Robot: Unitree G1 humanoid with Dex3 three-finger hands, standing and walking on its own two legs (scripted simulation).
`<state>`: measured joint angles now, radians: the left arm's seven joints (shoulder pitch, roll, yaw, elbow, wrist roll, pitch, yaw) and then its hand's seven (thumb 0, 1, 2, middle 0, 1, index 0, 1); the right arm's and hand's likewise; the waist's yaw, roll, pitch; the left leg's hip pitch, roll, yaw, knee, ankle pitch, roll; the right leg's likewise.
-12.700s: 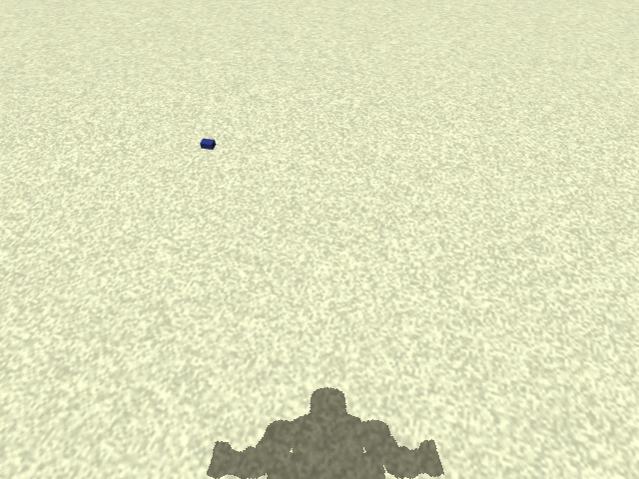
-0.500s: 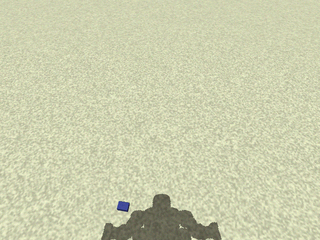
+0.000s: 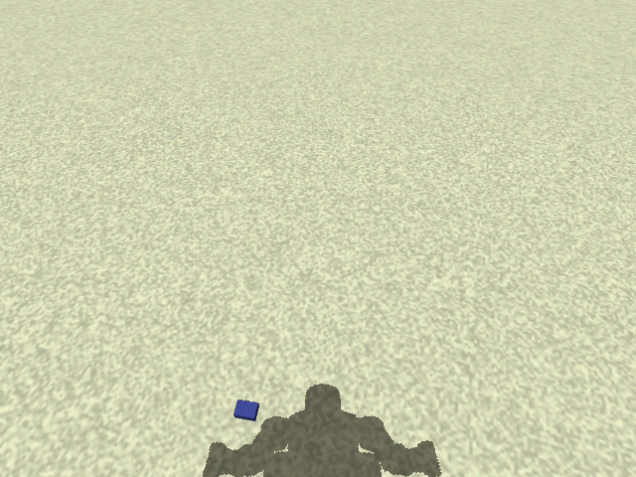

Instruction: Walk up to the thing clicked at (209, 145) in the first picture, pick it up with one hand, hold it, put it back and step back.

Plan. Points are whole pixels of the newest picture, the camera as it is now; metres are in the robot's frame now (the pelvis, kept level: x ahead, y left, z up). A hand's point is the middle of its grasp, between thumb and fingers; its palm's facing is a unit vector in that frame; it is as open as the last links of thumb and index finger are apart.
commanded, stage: rise first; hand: left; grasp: from above
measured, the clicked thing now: (246, 410) +0.41 +0.22 -0.77
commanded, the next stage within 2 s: none
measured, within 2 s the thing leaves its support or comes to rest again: neither
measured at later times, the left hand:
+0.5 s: hand out of the picture +0.14 +0.25 -0.19, palm faces -0.10 -0.92 -0.37, open 11.1 cm
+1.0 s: hand out of the picture +0.12 +0.28 -0.30, palm faces -0.31 -0.80 -0.51, open 12.7 cm
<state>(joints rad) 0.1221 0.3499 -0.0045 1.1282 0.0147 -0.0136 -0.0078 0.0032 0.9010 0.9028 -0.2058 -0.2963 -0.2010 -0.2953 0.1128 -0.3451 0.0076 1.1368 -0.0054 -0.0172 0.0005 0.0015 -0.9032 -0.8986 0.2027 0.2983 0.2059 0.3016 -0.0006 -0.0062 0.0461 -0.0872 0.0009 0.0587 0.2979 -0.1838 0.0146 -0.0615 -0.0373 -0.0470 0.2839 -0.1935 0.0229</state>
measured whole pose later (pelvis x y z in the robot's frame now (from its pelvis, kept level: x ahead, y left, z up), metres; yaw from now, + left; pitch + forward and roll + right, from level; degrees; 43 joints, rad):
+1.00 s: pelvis -0.04 -0.01 -0.15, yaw +0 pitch +24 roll -2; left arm 0.08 0.42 0.15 0.65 0.37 0.03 -0.04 0.00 -0.32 0.76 -0.38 -0.79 -0.37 -0.80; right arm 0.13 -0.26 -0.03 0.55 0.00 -0.18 -0.01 0.00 -0.93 -0.91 0.20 0.30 0.21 0.30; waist -0.02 -0.01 -0.15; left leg -1.22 0.04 0.00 1.38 -0.59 0.01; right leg -1.17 -0.04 -0.07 1.35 -0.61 0.00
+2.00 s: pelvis -0.11 +0.00 -0.43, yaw -7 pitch +33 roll -8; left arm -0.74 0.79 0.16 1.21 1.19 -0.47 0.20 0.00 -0.14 0.73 -0.41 -0.59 -0.40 -0.60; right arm 0.08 -0.28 -0.01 0.74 -0.11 0.01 0.12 0.00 -0.89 -0.90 0.20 0.30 0.20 0.30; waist -0.12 -0.03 -0.05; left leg -2.27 0.07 -0.09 2.34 -0.67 0.06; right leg -2.16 -0.04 -0.11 2.27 -0.69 0.00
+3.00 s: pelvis -0.11 +0.00 -0.47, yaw -9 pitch +32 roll -9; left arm -0.87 0.89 0.16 1.42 1.42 -0.52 0.41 0.00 0.03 0.55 -0.53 -0.54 -0.55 -0.52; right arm 0.05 -0.26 0.05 0.78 -0.20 0.03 0.14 0.00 -0.92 -0.90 0.20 0.30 0.20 0.30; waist -0.18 -0.07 0.00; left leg -2.36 0.07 -0.13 2.49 -0.70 0.04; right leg -2.26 -0.02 -0.14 2.40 -0.70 -0.01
